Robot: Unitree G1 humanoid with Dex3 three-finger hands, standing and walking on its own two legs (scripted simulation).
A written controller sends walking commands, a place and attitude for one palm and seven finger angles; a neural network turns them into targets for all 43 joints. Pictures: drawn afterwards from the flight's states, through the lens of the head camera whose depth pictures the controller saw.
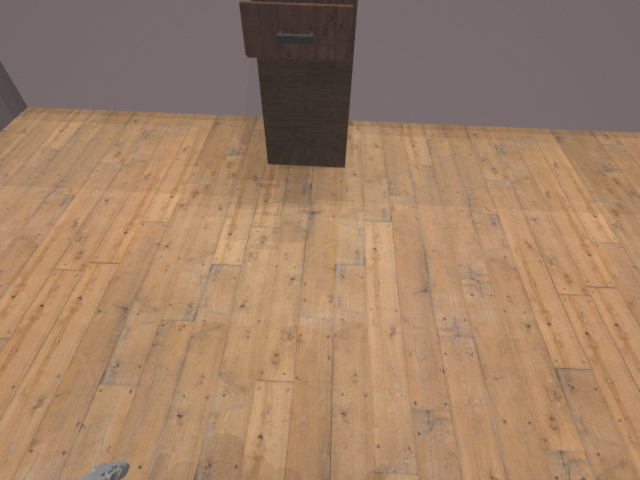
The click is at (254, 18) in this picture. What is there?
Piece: drawer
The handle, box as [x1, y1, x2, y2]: [276, 30, 312, 43]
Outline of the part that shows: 276,35 277,42 312,43 312,31 310,31 309,34 283,33 282,30 280,30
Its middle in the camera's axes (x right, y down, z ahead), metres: -0.08 -0.65 +1.23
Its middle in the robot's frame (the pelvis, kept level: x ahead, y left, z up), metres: +1.35 +0.15 -0.01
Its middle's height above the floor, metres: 0.76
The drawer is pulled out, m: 0.30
